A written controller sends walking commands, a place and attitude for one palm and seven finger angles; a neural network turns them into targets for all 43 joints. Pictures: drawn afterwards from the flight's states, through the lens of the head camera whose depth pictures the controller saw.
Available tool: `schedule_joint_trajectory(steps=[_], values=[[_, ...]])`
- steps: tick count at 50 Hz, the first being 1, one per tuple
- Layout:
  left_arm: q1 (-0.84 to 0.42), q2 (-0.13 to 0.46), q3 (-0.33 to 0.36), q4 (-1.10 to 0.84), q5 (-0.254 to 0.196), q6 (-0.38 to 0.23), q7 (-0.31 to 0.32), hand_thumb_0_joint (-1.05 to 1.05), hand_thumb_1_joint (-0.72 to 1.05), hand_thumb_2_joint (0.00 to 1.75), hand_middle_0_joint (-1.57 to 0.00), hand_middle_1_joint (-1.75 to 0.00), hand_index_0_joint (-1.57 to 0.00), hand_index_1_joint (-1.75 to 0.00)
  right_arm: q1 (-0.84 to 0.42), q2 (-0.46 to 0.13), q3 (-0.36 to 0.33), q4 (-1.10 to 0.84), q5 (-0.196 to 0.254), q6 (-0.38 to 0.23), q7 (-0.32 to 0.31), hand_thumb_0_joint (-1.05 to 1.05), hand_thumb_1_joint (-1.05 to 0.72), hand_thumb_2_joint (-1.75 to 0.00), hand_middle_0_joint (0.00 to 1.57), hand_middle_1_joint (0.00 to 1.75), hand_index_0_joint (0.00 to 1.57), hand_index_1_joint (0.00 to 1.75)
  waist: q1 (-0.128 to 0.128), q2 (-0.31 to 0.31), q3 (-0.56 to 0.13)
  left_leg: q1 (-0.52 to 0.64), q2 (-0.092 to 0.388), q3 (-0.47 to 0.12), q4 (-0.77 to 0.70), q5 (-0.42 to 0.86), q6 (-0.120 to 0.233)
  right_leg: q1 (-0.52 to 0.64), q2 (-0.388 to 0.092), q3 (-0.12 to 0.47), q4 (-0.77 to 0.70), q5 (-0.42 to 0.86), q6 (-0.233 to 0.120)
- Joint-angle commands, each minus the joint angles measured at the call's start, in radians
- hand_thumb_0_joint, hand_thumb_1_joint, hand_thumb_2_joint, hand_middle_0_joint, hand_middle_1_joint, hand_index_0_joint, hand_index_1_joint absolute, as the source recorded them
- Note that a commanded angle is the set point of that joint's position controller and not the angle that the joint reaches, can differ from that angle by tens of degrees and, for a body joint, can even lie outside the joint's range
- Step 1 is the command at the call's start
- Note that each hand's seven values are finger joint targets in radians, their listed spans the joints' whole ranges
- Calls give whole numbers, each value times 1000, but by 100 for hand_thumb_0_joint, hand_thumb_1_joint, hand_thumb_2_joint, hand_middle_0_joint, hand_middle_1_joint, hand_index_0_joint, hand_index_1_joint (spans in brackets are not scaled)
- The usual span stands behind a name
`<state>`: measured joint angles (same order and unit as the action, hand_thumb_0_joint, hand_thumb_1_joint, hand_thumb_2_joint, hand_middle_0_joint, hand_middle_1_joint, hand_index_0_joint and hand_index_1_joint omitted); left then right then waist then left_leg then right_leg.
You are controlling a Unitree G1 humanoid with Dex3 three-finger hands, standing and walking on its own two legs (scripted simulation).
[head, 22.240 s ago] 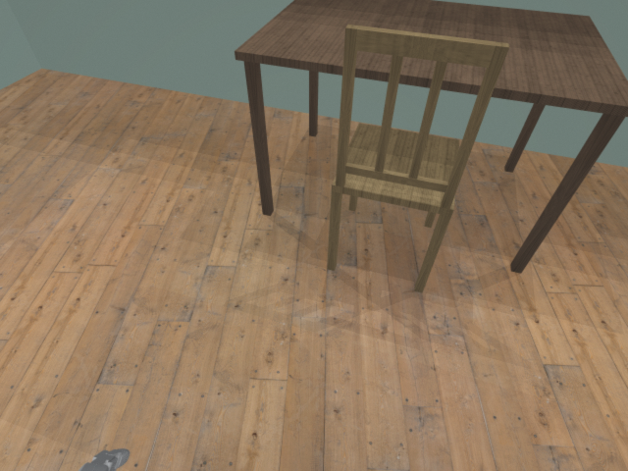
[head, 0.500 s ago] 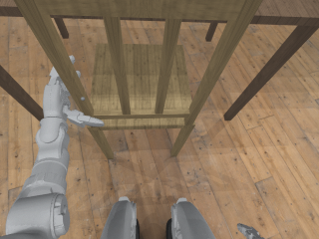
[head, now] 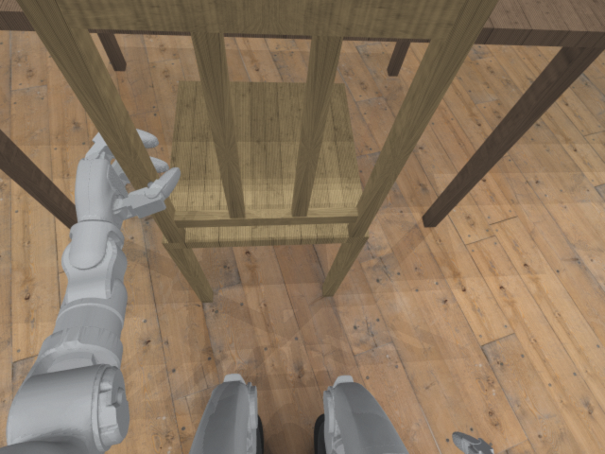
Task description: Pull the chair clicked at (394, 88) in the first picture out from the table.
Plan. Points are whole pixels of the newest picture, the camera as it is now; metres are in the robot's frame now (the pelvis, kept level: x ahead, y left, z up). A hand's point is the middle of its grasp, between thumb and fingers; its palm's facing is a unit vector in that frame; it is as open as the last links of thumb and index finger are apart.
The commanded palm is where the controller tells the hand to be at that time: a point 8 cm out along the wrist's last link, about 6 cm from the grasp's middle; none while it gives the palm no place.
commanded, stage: hook a spindle and tug to test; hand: left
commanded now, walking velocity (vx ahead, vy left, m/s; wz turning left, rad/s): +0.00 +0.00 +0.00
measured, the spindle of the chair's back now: (227, 150) +0.48 +0.09 +0.06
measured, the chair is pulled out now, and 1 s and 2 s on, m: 0.00 0.03 0.12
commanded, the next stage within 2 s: step backward, pulling the chair out in 0.72 s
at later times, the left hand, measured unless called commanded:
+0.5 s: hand (153, 196) +0.44 +0.18 +0.02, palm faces +0.07 -1.00 -0.02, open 6.0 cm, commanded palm +0.40 +0.22 +0.02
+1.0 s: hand (153, 207) +0.41 +0.17 +0.04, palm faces +0.12 -0.98 -0.13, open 6.1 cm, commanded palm +0.39 +0.22 +0.04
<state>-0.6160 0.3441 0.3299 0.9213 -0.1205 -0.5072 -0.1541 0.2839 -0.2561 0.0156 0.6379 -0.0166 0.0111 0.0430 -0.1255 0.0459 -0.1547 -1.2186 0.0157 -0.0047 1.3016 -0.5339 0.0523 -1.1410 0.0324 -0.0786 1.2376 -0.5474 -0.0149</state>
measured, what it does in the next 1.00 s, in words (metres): rises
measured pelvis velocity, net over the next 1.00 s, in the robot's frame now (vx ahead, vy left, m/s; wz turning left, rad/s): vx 0.03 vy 0.00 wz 0.01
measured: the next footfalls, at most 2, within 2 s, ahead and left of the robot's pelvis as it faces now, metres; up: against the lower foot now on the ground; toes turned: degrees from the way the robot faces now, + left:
none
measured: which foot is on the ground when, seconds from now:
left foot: down 0.00-1.00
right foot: down 0.00-1.00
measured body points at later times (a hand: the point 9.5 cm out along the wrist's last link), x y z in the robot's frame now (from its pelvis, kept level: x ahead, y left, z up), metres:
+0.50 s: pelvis +0.01 +0.00 +0.01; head +0.15 +0.02 +0.44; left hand +0.43 +0.23 +0.03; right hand +0.10 -0.25 -0.11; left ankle +0.03 +0.08 -0.62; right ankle +0.02 -0.12 -0.62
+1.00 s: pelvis +0.03 +0.00 +0.07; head +0.13 +0.01 +0.51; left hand +0.40 +0.23 +0.05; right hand +0.12 -0.24 -0.05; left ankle +0.03 +0.08 -0.62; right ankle +0.02 -0.12 -0.62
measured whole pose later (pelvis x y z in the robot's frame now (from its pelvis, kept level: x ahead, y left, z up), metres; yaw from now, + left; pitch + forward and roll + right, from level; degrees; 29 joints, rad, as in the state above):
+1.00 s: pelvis +0.03 +0.00 +0.07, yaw +1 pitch +17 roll -2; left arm -0.36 0.25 0.18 0.73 -0.09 -0.21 0.06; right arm 0.27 -0.21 0.02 0.55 0.06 0.11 -0.05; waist -0.10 0.04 -0.07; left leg -0.80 0.00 0.03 0.94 -0.44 0.05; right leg -0.74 0.03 -0.04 0.89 -0.44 0.00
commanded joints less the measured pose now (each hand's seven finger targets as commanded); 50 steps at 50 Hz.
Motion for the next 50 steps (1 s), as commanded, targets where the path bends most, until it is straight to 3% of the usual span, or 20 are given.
schedule_joint_trajectory(steps=[1, 8, 10, 13, 15, 17, 20, 22, 28, 30, 31, 32, 40, 41, 42, 43, 45, 47, 48, 50], values=[[-295, 198, 14, -227, 5, -81, -16, 0, 90, 90, -50, -145, -50, -145, 111, -173, -63, -75, -4, -19, -10, 0, -90, -90, 20, 30, 20, 30, 2, 88, -500, 472, 1, -75, -148, 411, -34, 165, 12, 41, -148, 315, -23], [-229, 159, -10, -291, -8, -71, -15, 0, 90, 90, -50, -145, -50, -145, 100, -170, -65, -93, 1, -17, -4, 0, -90, -90, 20, 30, 20, 30, 11, 110, -498, 519, 7, -79, -165, 465, -42, 157, 13, 31, -149, 333, -25], [-167, 168, 4, -295, -7, -66, -7, 0, 90, 90, -50, -145, -50, -145, 100, -170, -68, -99, 2, -15, -2, 0, -90, -90, 20, 30, 20, 30, 23, 87, -495, 523, 10, -81, -171, 476, -47, 167, 14, 28, -150, 339, -24], [-150, 122, -32, -327, -8, -68, -2, 0, 90, 90, -50, -145, -50, -145, 95, -165, -67, -108, 3, -18, 1, 0, -90, -90, 20, 30, 20, 30, 17, 87, -486, 531, 11, -79, -171, 494, -46, 163, 15, 28, -150, 349, -24], [-96, 139, -13, -349, -8, -68, 5, 0, 90, 90, -50, -145, -50, -145, 94, -165, -70, -110, 3, -18, 5, 0, -90, -90, 20, 30, 20, 30, 33, 93, -498, 546, 13, -79, -176, 517, -52, 176, 15, 27, -150, 362, -24], [-91, 127, -24, -358, -10, -67, 6, 0, 90, 90, -50, -145, -50, -145, 90, -164, -69, -109, 3, -17, 6, 0, -90, -90, 20, 30, 20, 30, 26, 68, -487, 526, 12, -75, -174, 512, -48, 188, 15, 29, -151, 373, -22], [-61, 107, -37, -371, -9, -69, 9, 0, 90, 90, -50, -145, -50, -145, 84, -159, -71, -114, 5, -20, 7, 0, -90, -90, 20, 30, 20, 30, 27, 66, -474, 523, 10, -71, -177, 500, -48, 190, 16, 30, -153, 371, -22], [-40, 129, -19, -400, -10, -71, 10, 0, 90, 90, -50, -145, -50, -145, 84, -160, -71, -119, 3, -22, 6, 0, -90, -90, 20, 30, 20, 30, 41, 77, -485, 519, 9, -68, -177, 522, -49, 213, 15, 34, -147, 391, -23], [-20, 104, -39, -429, -13, -71, 9, 0, 90, 90, -50, -145, -50, -145, 72, -157, -71, -123, 7, -28, 5, 0, -90, -90, 20, 30, 20, 30, 34, 75, -463, 518, 9, -68, -176, 521, -47, 206, 15, 33, -148, 391, -23], [50, 127, -9, -442, -18, -71, 8, 0, 90, 90, -50, -145, -50, -145, 70, -156, -74, -128, 7, -30, 4, 0, -90, -90, 20, 30, 20, 30, 54, 52, -486, 515, 8, -63, -178, 536, -47, 246, 15, 38, -148, 415, -22], [47, 91, -45, -460, -20, -71, 2, 0, 90, 90, -50, -145, -50, -145, 63, -151, -72, -131, 9, -32, 4, 0, -90, -90, 20, 30, 20, 30, 44, 70, -481, 524, 8, -59, -176, 558, -46, 238, 14, 38, -149, 431, -21], [76, 91, -41, -458, -22, -67, 0, 0, 90, 90, -50, -145, -50, -145, 65, -150, -72, -134, 9, -33, 6, 0, -90, -90, 20, 30, 20, 30, 54, 60, -482, 521, 8, -61, -180, 554, -47, 248, 15, 37, -150, 427, -21], [22, 106, -33, -456, -21, -73, -1, 0, 90, 90, -50, -145, -50, -145, 52, -150, -71, -120, 8, -44, -4, 0, -90, -90, 20, 30, 20, 30, 38, 62, -457, 481, 3, -55, -162, 491, -41, 230, 13, 45, -143, 407, -20], [-61, 74, -83, -518, -23, -77, 0, 0, 90, 90, -50, -145, -50, -145, 47, -148, -68, -124, 9, -47, -5, 0, -90, -90, 20, 30, 20, 30, 23, 90, -475, 510, 3, -60, -170, 490, -42, 225, 11, 45, -149, 399, -19], [-230, 406, 22, -696, 83, 33, 128, 0, 90, 90, -50, -145, -50, -145, 95, -138, -76, -191, 60, 28, -42, 0, -90, -90, 20, 30, 20, 30, 79, 159, -709, 822, 11, -29, -359, 457, -27, 636, -62, 154, -349, 460, -32], [-236, 352, -21, -726, 91, 95, 181, 0, 90, 90, -50, -145, -50, -145, 113, -123, -73, -220, 64, 42, -71, 0, -90, -90, 20, 30, 20, 30, 59, 194, -658, 879, -4, -31, -403, 500, -27, 657, -53, 135, -398, 575, -29], [-96, 256, -63, -652, 92, 182, 225, 0, 90, 90, -50, -145, -50, -145, 83, -121, -68, -214, 71, 53, -100, 0, -90, -90, 20, 30, 20, 30, 55, 164, -584, 856, 11, -43, -430, 566, -24, 650, -63, 131, -412, 669, -19], [18, 152, -130, -466, 99, 262, 249, 0, 90, 90, -50, -145, -50, -145, 74, -116, -58, -183, 72, 80, -118, 0, -90, -90, 20, 30, 20, 30, 44, 65, -434, 788, 33, -56, -475, 554, -13, 663, -67, 126, -461, 657, -1], [6, 119, -168, -401, 104, 283, 253, 0, 90, 90, -50, -145, -50, -145, 73, -121, -55, -168, 73, 86, -126, 0, -90, -90, 20, 30, 20, 30, 31, 50, -373, 780, 43, -69, -519, 539, -17, 653, -71, 106, -484, 617, -2], [-55, 133, -169, -313, 109, 291, 271, 0, 90, 90, -50, -145, -50, -145, 79, -135, -51, -138, 67, 93, -137, 0, -90, -90, 20, 30, 20, 30, 35, 30, -296, 790, 62, -79, -562, 598, -10, 675, -79, 117, -537, 659, 13]])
